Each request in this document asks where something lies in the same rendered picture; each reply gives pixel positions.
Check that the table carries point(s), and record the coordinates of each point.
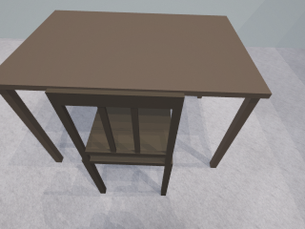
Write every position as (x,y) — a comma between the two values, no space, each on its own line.
(191,54)

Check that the chair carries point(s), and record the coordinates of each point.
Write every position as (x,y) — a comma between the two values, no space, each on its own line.
(129,128)

